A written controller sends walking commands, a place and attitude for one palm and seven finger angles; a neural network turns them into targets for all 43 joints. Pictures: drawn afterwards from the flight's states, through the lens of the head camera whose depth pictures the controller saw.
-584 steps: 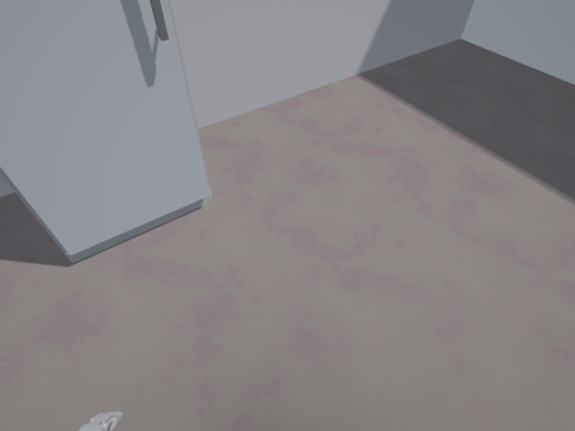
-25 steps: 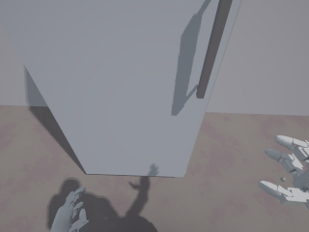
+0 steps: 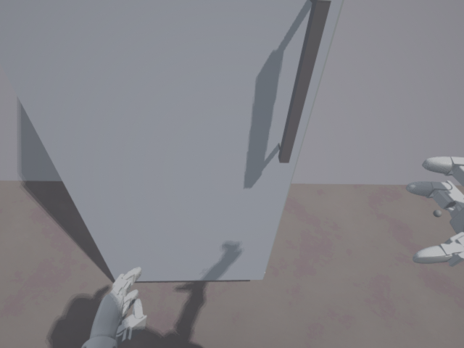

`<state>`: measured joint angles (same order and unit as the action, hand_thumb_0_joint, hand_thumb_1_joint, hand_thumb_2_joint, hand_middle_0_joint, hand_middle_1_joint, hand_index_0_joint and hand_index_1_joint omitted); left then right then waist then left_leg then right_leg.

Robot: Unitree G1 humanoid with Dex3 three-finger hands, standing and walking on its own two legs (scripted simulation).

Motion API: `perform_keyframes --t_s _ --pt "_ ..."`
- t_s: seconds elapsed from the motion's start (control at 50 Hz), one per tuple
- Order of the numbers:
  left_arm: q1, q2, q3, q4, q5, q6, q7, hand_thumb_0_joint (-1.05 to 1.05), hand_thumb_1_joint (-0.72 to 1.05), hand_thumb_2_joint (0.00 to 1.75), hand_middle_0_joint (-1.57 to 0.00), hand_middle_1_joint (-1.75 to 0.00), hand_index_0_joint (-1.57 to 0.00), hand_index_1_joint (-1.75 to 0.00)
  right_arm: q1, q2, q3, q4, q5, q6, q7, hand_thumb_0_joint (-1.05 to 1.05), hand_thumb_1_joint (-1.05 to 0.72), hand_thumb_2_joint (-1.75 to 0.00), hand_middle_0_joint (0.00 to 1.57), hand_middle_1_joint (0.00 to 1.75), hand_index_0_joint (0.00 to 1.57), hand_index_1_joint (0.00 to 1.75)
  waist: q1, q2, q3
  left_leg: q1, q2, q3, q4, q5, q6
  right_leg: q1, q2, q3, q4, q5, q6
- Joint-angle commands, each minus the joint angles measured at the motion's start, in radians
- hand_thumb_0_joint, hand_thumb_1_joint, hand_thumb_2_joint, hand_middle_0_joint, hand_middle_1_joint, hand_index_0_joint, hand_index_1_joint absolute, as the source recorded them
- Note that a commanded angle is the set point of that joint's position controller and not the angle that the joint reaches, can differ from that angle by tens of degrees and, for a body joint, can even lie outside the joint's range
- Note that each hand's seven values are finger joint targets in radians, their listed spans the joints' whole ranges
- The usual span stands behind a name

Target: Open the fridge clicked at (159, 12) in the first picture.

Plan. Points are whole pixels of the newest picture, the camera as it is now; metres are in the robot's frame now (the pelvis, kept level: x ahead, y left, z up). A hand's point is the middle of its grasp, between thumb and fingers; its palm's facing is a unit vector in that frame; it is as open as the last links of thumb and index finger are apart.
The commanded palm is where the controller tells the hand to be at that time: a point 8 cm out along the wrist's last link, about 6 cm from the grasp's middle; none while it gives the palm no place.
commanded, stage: raise the hand to about handle height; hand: right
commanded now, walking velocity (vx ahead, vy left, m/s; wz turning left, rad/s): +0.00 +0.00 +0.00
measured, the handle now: (296, 91) +0.53 -0.12 +0.22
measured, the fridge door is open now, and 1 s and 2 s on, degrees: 0 0 0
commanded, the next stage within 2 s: move the hooked fingers beside the handle in 0.68 s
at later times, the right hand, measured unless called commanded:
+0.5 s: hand (422, 183) +0.29 -0.25 +0.21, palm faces +0.07 +0.99 -0.11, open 13.9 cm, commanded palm +0.25 -0.30 +0.23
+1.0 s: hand (415, 173) +0.31 -0.26 +0.21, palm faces +0.07 +0.99 -0.08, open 14.0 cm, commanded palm +0.28 -0.29 +0.22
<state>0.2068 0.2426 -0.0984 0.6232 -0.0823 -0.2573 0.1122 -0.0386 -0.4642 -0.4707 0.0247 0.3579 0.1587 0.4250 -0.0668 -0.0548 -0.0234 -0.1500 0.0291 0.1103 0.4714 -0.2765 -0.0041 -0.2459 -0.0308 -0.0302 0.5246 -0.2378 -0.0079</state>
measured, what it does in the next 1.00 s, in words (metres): stands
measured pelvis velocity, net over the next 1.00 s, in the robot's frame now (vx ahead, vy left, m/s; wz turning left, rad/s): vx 0.01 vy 0.01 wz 0.00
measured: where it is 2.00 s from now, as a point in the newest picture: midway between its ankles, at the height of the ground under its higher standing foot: outside the picture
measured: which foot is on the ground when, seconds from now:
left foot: down 0.00-1.00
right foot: down 0.00-1.00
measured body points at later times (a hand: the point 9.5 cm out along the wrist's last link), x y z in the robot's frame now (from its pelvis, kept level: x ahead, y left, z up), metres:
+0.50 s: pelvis +0.01 +0.02 +0.00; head -0.02 +0.04 +0.45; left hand +0.20 +0.25 -0.07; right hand +0.28 -0.31 +0.22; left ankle -0.01 +0.12 -0.74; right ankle +0.03 -0.11 -0.74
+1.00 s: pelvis +0.01 +0.01 +0.00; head -0.01 +0.04 +0.45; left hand +0.21 +0.24 -0.07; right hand +0.30 -0.31 +0.22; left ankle -0.01 +0.12 -0.74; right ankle +0.03 -0.11 -0.74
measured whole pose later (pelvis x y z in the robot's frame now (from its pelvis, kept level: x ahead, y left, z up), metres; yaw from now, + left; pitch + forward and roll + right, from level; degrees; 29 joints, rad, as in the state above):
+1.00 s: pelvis +0.01 +0.01 +0.00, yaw +0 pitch -2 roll +0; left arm 0.20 0.27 -0.08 0.62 -0.11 -0.20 0.12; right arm -0.25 -0.49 -0.45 0.14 0.31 0.29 0.41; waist -0.06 -0.06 -0.03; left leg -0.13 0.02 0.11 0.47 -0.30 0.01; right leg -0.22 -0.03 -0.03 0.50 -0.24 0.01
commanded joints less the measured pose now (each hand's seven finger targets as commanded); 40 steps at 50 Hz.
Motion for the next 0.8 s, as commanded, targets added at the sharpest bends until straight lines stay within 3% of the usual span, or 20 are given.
perform_keyframes --t_s 0.0,0.06,0.08,0.1,0.16,0.2,0.24,0.28,0.3,0.34,0.38,0.4,0.44,0.52,0.58,0.6,0.78 --pt "-0.14 0.124 0.056 -0.161 -0.01 -0.05 0.014 0.0 0.9 0.9 -0.2 -0.3 -0.2 -0.3 -0.342 -0.308 -0.115 -0.194 0.021 -0.023 0.001 0.0 0.5 -0.3 0.3 1.2 0.3 1.2 0.009 -0.042 -0.137 -0.055 -0.028 -0.049 -0.102 0.143 0.02 0.152 0.024 0.066 -0.096 0.114 -0.016" --pt "-0.149 0.125 0.052 -0.164 -0.017 -0.044 0.014 0.0 0.9 0.9 -0.2 -0.3 -0.2 -0.3 -0.409 -0.324 -0.113 -0.189 0.012 0.005 0.004 0.0 0.5 -0.3 0.3 1.2 0.3 1.2 0.013 -0.068 -0.149 -0.059 -0.026 -0.042 -0.104 0.128 0.018 0.167 0.027 0.063 -0.109 0.103 -0.016" --pt "-0.153 0.125 0.051 -0.164 -0.019 -0.044 0.014 0.0 0.9 0.9 -0.2 -0.3 -0.2 -0.3 -0.432 -0.328 -0.111 -0.188 0.009 0.011 0.006 0.0 0.5 -0.3 0.3 1.2 0.3 1.2 0.015 -0.067 -0.146 -0.061 -0.026 -0.041 -0.106 0.129 0.019 0.173 0.029 0.064 -0.112 0.104 -0.017" --pt "-0.154 0.126 0.051 -0.164 -0.018 -0.04 0.012 0.0 0.9 0.9 -0.2 -0.3 -0.2 -0.3 -0.421 -0.351 -0.131 -0.17 0.013 0.021 0.004 0.0 0.5 -0.3 0.3 1.2 0.3 1.2 0.005 -0.029 -0.141 -0.044 -0.024 -0.05 -0.116 0.138 0.019 0.16 0.027 0.064 -0.106 0.111 -0.018" --pt "-0.163 0.131 0.05 -0.165 -0.024 -0.036 0.009 0.0 0.9 0.9 -0.2 -0.3 -0.2 -0.3 -0.48 -0.361 -0.127 -0.156 0.005 0.052 0.009 0.0 0.5 -0.3 0.3 1.2 0.3 1.2 0.009 -0.045 -0.149 -0.051 -0.021 -0.044 -0.11 0.151 0.017 0.174 0.031 0.061 -0.113 0.118 -0.019" --pt "-0.151 0.138 0.056 -0.165 -0.024 -0.028 0.001 0.0 0.9 0.9 -0.2 -0.3 -0.2 -0.3 -0.38 -0.34 -0.13 -0.038 0.016 0.082 0.019 0.0 0.5 -0.3 0.3 1.2 0.3 1.2 -0.002 0.027 -0.116 -0.047 -0.016 -0.059 -0.123 0.144 0.014 0.132 0.03 0.058 -0.103 0.105 -0.02" --pt "-0.156 0.144 0.058 -0.172 -0.032 -0.017 -0.006 0.0 0.9 0.9 -0.2 -0.3 -0.2 -0.3 -0.378 -0.32 -0.102 -0.045 0.013 0.101 0.03 0.0 0.5 -0.3 0.3 1.2 0.3 1.2 0.007 0.039 -0.117 -0.064 -0.012 -0.061 -0.114 0.152 0.006 0.13 0.029 0.05 -0.099 0.104 -0.021" --pt "-0.167 0.141 0.061 -0.187 -0.032 -0.017 -0.008 0.0 0.9 0.9 -0.2 -0.3 -0.2 -0.3 -0.412 -0.325 -0.098 -0.108 0.007 0.098 0.027 0.0 0.5 -0.3 0.3 1.2 0.3 1.2 0.01 -0.006 -0.14 -0.072 -0.015 -0.052 -0.101 0.159 0.008 0.155 0.033 0.048 -0.094 0.114 -0.02" --pt "-0.17 0.138 0.06 -0.191 -0.031 -0.015 -0.01 0.0 0.9 0.9 -0.2 -0.3 -0.2 -0.3 -0.405 -0.336 -0.109 -0.121 0.014 0.094 0.022 0.0 0.5 -0.3 0.3 1.2 0.3 1.2 0.003 0.014 -0.138 -0.054 -0.012 -0.067 -0.106 0.17 0.01 0.142 0.031 0.049 -0.083 0.124 -0.02" --pt "-0.172 0.135 0.061 -0.195 -0.029 -0.016 -0.006 0.0 0.9 0.9 -0.2 -0.3 -0.2 -0.3 -0.439 -0.352 -0.13 -0.18 0.01 0.076 0.01 0.0 0.5 -0.3 0.3 1.2 0.3 1.2 0.007 -0.011 -0.182 -0.051 -0.017 -0.057 -0.097 0.172 0.007 0.171 0.035 0.042 -0.084 0.13 -0.023" --pt "-0.169 0.13 0.06 -0.195 -0.026 -0.021 0.0 0.0 0.9 0.9 -0.2 -0.3 -0.2 -0.3 -0.447 -0.362 -0.144 -0.209 0.007 0.056 -0.005 0.0 0.5 -0.3 0.3 1.2 0.3 1.2 0.006 -0.036 -0.19 -0.054 -0.021 -0.049 -0.092 0.174 0.01 0.189 0.036 0.044 -0.089 0.136 -0.023" --pt "-0.164 0.13 0.06 -0.189 -0.022 -0.02 0.0 0.0 0.9 0.9 -0.2 -0.3 -0.2 -0.3 -0.435 -0.38 -0.159 -0.21 0.008 0.051 -0.011 0.0 0.5 -0.3 0.3 1.2 0.3 1.2 0.0 -0.008 -0.176 -0.038 -0.021 -0.054 -0.098 0.186 0.011 0.176 0.033 0.045 -0.085 0.148 -0.023" --pt "-0.164 0.127 0.06 -0.186 -0.023 -0.021 0.004 0.0 0.9 0.9 -0.2 -0.3 -0.2 -0.3 -0.448 -0.368 -0.155 -0.207 0.002 0.05 -0.017 0.0 0.5 -0.3 0.3 1.2 0.3 1.2 0.007 -0.048 -0.172 -0.048 -0.018 -0.059 -0.097 0.2 0.009 0.187 0.035 0.036 -0.087 0.148 -0.025" --pt "-0.156 0.132 0.063 -0.178 -0.023 -0.021 0.005 0.0 0.9 0.9 -0.2 -0.3 -0.2 -0.3 -0.429 -0.358 -0.149 -0.176 0.001 0.061 -0.015 0.0 0.5 -0.3 0.3 1.2 0.3 1.2 0.009 -0.013 -0.17 -0.037 -0.015 -0.059 -0.092 0.255 0.005 0.184 0.033 0.036 -0.079 0.178 -0.028" --pt "-0.156 0.132 0.062 -0.179 -0.026 -0.02 0.007 0.0 0.9 0.9 -0.2 -0.3 -0.2 -0.3 -0.439 -0.333 -0.12 -0.159 0.0 0.073 -0.003 0.0 0.5 -0.3 0.3 1.2 0.3 1.2 0.015 -0.034 -0.169 -0.053 -0.017 -0.052 -0.084 0.261 0.005 0.192 0.035 0.036 -0.077 0.179 -0.025" --pt "-0.153 0.132 0.064 -0.176 -0.024 -0.017 0.005 0.0 0.9 0.9 -0.2 -0.3 -0.2 -0.3 -0.412 -0.334 -0.122 -0.137 0.006 0.077 0.001 0.0 0.5 -0.3 0.3 1.2 0.3 1.2 0.012 0.012 -0.158 -0.042 -0.013 -0.064 -0.091 0.277 0.002 0.177 0.032 0.037 -0.068 0.183 -0.026" --pt "-0.161 0.132 0.065 -0.182 -0.024 -0.01 0.005 0.0 0.9 0.9 -0.2 -0.3 -0.2 -0.3 -0.447 -0.352 -0.142 -0.155 0.008 0.069 0.001 0.0 0.5 -0.3 0.3 1.2 0.3 1.2 0.016 -0.003 -0.183 -0.05 -0.017 -0.048 -0.074 0.296 0.003 0.191 0.035 0.039 -0.066 0.206 -0.026"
